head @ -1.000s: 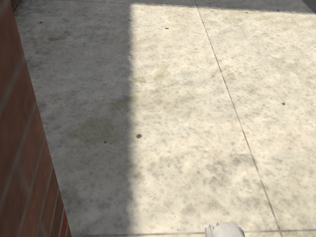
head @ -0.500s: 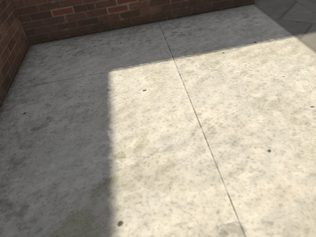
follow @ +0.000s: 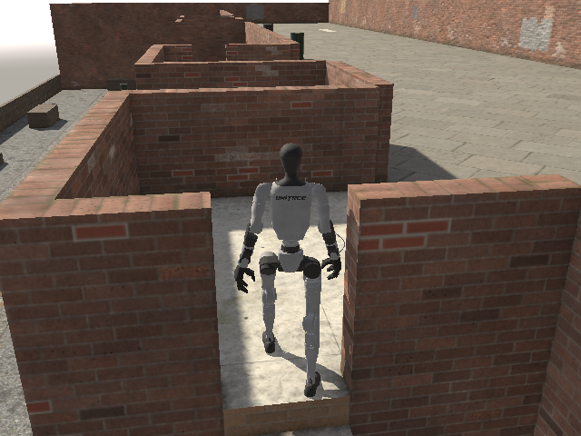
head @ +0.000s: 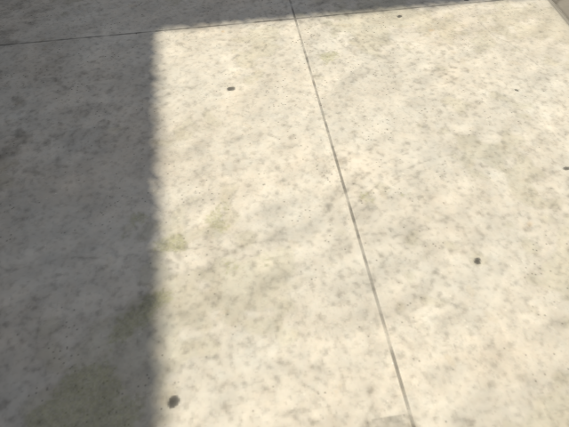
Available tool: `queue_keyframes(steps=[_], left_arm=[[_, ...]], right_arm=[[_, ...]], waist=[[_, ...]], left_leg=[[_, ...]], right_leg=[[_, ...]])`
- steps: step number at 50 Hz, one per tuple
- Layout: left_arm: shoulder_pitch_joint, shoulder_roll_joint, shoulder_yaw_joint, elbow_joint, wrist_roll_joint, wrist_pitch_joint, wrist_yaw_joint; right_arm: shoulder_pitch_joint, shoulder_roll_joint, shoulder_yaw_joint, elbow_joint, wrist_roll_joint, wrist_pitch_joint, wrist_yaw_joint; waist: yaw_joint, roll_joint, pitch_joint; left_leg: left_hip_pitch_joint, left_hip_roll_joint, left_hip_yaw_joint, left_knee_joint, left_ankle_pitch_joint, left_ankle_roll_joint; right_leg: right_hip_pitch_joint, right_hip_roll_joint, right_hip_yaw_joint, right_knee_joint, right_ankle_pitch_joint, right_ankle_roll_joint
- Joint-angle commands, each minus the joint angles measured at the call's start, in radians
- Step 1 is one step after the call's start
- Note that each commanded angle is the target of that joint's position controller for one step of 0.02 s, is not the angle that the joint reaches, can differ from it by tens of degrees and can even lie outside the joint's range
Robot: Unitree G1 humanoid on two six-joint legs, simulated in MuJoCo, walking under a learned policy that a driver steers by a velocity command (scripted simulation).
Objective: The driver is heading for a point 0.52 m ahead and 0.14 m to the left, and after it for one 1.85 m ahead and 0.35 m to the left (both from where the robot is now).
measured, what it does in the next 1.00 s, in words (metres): walks ahead: left foot, then right foot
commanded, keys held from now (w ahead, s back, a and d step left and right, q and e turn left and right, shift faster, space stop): w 0.12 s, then no key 0.54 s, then w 0.08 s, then w+q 0.26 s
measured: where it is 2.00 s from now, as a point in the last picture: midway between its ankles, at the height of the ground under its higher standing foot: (191, 291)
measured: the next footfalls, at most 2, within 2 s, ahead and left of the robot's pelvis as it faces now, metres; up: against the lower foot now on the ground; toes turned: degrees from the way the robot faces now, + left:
left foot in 0.02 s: +0.20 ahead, +0.13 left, +0.00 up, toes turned +6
right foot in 0.52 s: +0.36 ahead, -0.09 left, +0.00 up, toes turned -1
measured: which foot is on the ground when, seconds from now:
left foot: up 0.00-0.00, down 0.02-0.86, up 0.88-1.00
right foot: down 0.00-0.02, up 0.04-0.50, down 0.52-1.00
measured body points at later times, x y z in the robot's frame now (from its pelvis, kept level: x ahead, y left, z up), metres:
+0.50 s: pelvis +0.21 +0.04 +0.02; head +0.24 +0.04 +0.46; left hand +0.35 +0.29 -0.10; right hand +0.30 -0.20 -0.12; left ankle +0.16 +0.12 -0.72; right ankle +0.33 -0.10 -0.71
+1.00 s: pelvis +0.31 +0.04 +0.01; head +0.32 +0.04 +0.46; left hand +0.33 +0.30 -0.13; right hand +0.42 -0.21 -0.12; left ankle +0.27 +0.15 -0.63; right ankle +0.32 -0.09 -0.72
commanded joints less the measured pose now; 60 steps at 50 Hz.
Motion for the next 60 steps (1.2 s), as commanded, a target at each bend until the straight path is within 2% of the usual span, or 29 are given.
queue_keyframes(steps=[1, 2, 3, 5, 8, 12, 14, 15, 20, 25, 27, 28, 29, 31, 33, 35, 39, 41, 43, 44, 45, 47, 49, 52, 55, 57, 58, 59, 60], left_arm=[[-0.131, 0.149, 0.011, -0.084, 0.007, -0.026, -0.005], [-0.052, -0.039, -0.045, -0.117, 0.049, -0.031, -0.02], [0.013, -0.048, -0.051, -0.096, 0.016, -0.056, -0.027], [-0.157, 0.078, -0.029, -0.163, -0.015, -0.077, -0.034], [-0.157, 0.095, -0.018, -0.184, 0.024, -0.04, -0.034], [-0.195, 0.092, -0.009, -0.202, 0.03, 0.006, 0.004], [-0.236, 0.08, -0.013, -0.224, 0.057, 0.005, 0.01], [-0.254, 0.082, -0.008, -0.237, 0.064, 0.014, 0.015], [-0.328, 0.051, -0.022, -0.256, 0.062, 0.013, 0.007], [-0.305, 0.081, -0.015, -0.262, 0.076, 0.002, -0.016], [-0.22, 0.202, 0.012, -0.254, 0.099, 0.0, -0.003], [-0.189, 0.14, -0.007, -0.228, 0.095, 0.007, -0.004], [-0.162, 0.06, -0.02, -0.212, 0.078, 0.023, -0.005], [-0.239, 0.037, -0.03, -0.226, 0.079, 0.043, -0.012], [-0.327, 0.056, -0.025, -0.254, 0.074, 0.047, -0.025], [-0.247, 0.093, -0.006, -0.229, 0.075, 0.038, -0.03], [-0.278, 0.083, 0.009, -0.233, 0.067, -0.003, -0.022], [-0.207, 0.078, 0.018, -0.202, 0.071, -0.034, -0.027], [0.046, 0.168, 0.059, -0.146, 0.071, -0.045, -0.021], [0.133, 0.193, 0.056, -0.136, 0.084, -0.038, -0.013], [0.057, 0.159, 0.038, -0.15, 0.081, -0.036, -0.006], [-0.075, 0.125, 0.022, -0.158, 0.067, -0.026, -0.005], [-0.19, 0.093, 0.01, -0.153, 0.07, -0.01, -0.011], [-0.27, 0.13, 0.016, -0.168, 0.084, -0.005, -0.014], [-0.252, 0.198, 0.038, -0.168, 0.063, -0.002, -0.015], [-0.268, 0.182, 0.035, -0.169, 0.051, 0.006, -0.019], [-0.27, 0.149, 0.025, -0.172, 0.058, 0.009, -0.022], [-0.271, 0.082, 0.005, -0.176, 0.076, 0.014, -0.025], [-0.283, -0.008, -0.021, -0.209, 0.099, 0.002, -0.022]], right_arm=[[0.36, -0.185, -0.068, -0.002, 0.004, -0.004, -0.032], [0.431, -0.251, -0.065, 0.033, -0.01, -0.015, -0.031], [0.389, -0.203, -0.044, 0.015, -0.022, -0.049, -0.026], [0.213, -0.112, -0.015, -0.046, -0.009, -0.061, -0.013], [0.06, -0.117, 0.002, -0.074, -0.022, -0.075, 0.016], [0.052, -0.134, 0.008, -0.049, -0.027, -0.096, 0.02], [0.075, -0.127, 0.011, -0.037, -0.039, -0.098, 0.017], [0.057, -0.111, 0.018, -0.039, -0.024, -0.093, 0.007], [0.03, -0.171, -0.01, -0.045, -0.002, -0.087, -0.012], [0.02, -0.11, -0.001, -0.032, 0.022, -0.058, -0.032], [0.094, -0.079, 0.01, -0.044, -0.024, -0.083, -0.034], [0.181, -0.008, 0.032, -0.025, -0.032, -0.09, -0.028], [0.134, -0.021, 0.033, -0.014, -0.017, -0.082, -0.025], [0.079, -0.034, 0.031, -0.015, -0.001, -0.054, -0.022], [0.072, -0.075, 0.024, -0.013, -0.023, -0.034, -0.022], [0.099, -0.141, 0.004, 0.0, -0.007, -0.035, -0.033], [0.081, -0.136, 0.002, -0.013, 0.022, -0.064, -0.033], [0.06, -0.142, -0.001, -0.017, 0.028, -0.079, -0.029], [0.006, -0.058, 0.019, -0.049, 0.02, -0.096, -0.022], [-0.032, -0.069, 0.021, -0.065, 0.02, -0.097, -0.018], [-0.068, -0.105, 0.009, -0.077, 0.035, -0.09, -0.012], [-0.088, -0.074, 0.01, -0.096, 0.034, -0.053, -0.018], [0.002, -0.056, 0.003, -0.083, 0.026, -0.018, -0.03], [0.031, -0.072, 0.005, -0.082, 0.016, -0.006, -0.014], [-0.005, -0.088, 0.005, -0.108, 0.003, 0.002, -0.001], [0.071, -0.107, -0.01, -0.088, 0.003, 0.013, 0.003], [0.154, -0.129, -0.028, -0.059, -0.003, 0.018, 0.0], [0.272, -0.173, -0.057, -0.023, -0.003, 0.016, -0.005], [0.314, -0.269, -0.068, -0.04, 0.004, 0.004, -0.017]], waist=[[-0.229, -0.114, -0.218], [-0.128, 0.247, -0.321], [-0.093, 0.286, -0.429], [-0.078, 0.133, -0.241], [0.016, 0.056, -0.103], [0.037, 0.075, -0.029], [0.034, 0.053, -0.047], [0.031, 0.06, -0.043], [-0.006, 0.093, -0.127], [0.017, 0.103, -0.143], [-0.019, -0.034, -0.26], [-0.058, -0.211, -0.312], [-0.027, -0.255, -0.304], [-0.046, -0.192, -0.242], [-0.063, -0.089, -0.156], [-0.03, 0.084, -0.131], [-0.024, 0.141, 0.036], [0.015, 0.095, 0.001], [0.118, -0.133, -0.135], [0.165, -0.247, -0.223], [0.132, -0.158, -0.174], [0.073, -0.061, -0.05], [-0.01, -0.103, 0.013], [-0.041, -0.118, -0.001], [-0.035, -0.108, -0.037], [-0.075, -0.078, -0.048], [-0.107, -0.034, -0.06], [-0.155, 0.119, -0.047], [-0.131, 0.448, 0.011]], left_leg=[[0.665, -0.017, -0.055, -0.047, -0.06, 0.049], [1.021, 0.228, -0.438, 0.002, -0.088, 0.149], [0.983, 0.343, -0.77, -0.182, -0.263, 0.231], [0.725, 0.28, -0.523, -0.238, -0.185, 0.144], [0.352, 0.228, -0.341, -0.328, -0.047, 0.134], [0.301, 0.175, -0.154, -0.331, 0.357, 0.128], [0.33, 0.168, -0.122, -0.308, 0.495, 0.117], [0.339, 0.149, -0.086, -0.297, 0.569, 0.098], [0.408, 0.14, -0.047, -0.24, 0.535, 0.097], [0.498, 0.144, -0.087, -0.059, 0.454, 0.052], [0.336, 0.02, -0.043, 0.098, 0.163, -0.045], [0.159, -0.023, -0.057, 0.132, -0.177, -0.099], [0.138, -0.033, -0.067, 0.15, -0.363, -0.117], [0.185, -0.009, -0.088, 0.083, -0.352, -0.111], [0.275, 0.019, -0.104, -0.046, -0.219, -0.081], [0.246, 0.035, -0.12, -0.047, -0.282, -0.013], [0.2, 0.131, -0.293, -0.13, -0.408, 0.074], [0.135, 0.093, -0.254, -0.026, -0.248, 0.061], [-0.151, -0.064, -0.07, 0.452, -0.051, -0.046], [-0.256, -0.082, -0.119, 0.729, -0.486, -0.063], [-0.326, -0.005, -0.19, 0.865, -0.509, -0.038], [-0.334, 0.069, -0.193, 0.871, -0.415, -0.009], [-0.173, 0.104, -0.19, 0.722, -0.369, -0.03], [0.036, 0.088, -0.105, 0.48, -0.248, -0.068], [0.179, 0.045, -0.03, 0.322, -0.262, -0.07], [0.326, 0.003, 0.043, 0.267, -0.25, -0.049], [0.428, -0.04, 0.073, 0.259, -0.296, -0.027], [0.507, -0.054, 0.003, 0.167, -0.351, 0.01], [0.471, 0.121, -0.429, -0.021, -0.452, 0.093]], right_leg=[[-0.272, -0.1, 0.066, 0.523, 0.996, -0.11], [-0.707, 0.077, 0.115, 0.913, 0.047, -0.078], [-0.787, 0.128, 0.352, 1.183, -0.089, -0.088], [-0.863, 0.017, 0.344, 1.207, 0.067, -0.131], [-0.751, -0.07, 0.301, 1.172, 0.179, -0.126], [-0.804, -0.105, 0.251, 1.026, 0.209, -0.058], [-0.838, -0.113, 0.241, 0.919, 0.301, -0.042], [-0.815, -0.107, 0.233, 0.829, 0.337, -0.025], [-0.695, -0.042, 0.187, 0.456, 0.404, -0.019], [-0.597, 0.017, 0.17, 0.162, 0.447, -0.079], [-0.285, -0.107, 0.312, 0.234, 0.981, -0.163], [-0.113, -0.206, 0.437, 0.264, 0.967, -0.27], [-0.137, -0.214, 0.471, 0.228, 0.838, -0.289], [-0.266, -0.169, 0.444, 0.204, 0.611, -0.235], [-0.425, -0.063, 0.32, 0.25, 0.474, -0.139], [-0.454, 0.03, 0.218, 0.33, 0.369, -0.117], [-0.574, 0.068, 0.15, 0.428, 0.132, -0.125], [-0.446, 0.05, 0.161, 0.414, 0.221, -0.141], [-0.084, -0.17, 0.536, 0.224, 0.074, -0.27], [0.007, -0.355, 0.852, 0.023, 0.076, -0.364], [-0.042, -0.386, 0.852, 0.016, -0.029, -0.355], [-0.231, -0.351, 0.682, -0.035, -0.126, -0.28], [-0.432, -0.276, 0.435, -0.092, 0.0, -0.194], [-0.545, -0.164, 0.142, -0.085, 0.16, -0.151], [-0.543, -0.189, 0.085, -0.037, 0.067, -0.134], [-0.591, -0.196, 0.062, 0.062, -0.076, -0.116], [-0.632, -0.17, 0.034, 0.188, -0.063, -0.099], [-0.691, -0.097, -0.034, 0.514, 0.026, -0.063], [-0.89, -0.004, -0.022, 0.995, -0.124, 0.002]])
Keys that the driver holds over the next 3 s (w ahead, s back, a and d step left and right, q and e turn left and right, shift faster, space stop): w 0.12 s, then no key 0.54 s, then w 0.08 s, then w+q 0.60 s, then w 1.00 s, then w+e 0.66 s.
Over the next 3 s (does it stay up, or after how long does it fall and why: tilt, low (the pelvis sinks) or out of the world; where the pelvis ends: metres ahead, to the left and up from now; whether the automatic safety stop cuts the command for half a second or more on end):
stays up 1.28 0.40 0.02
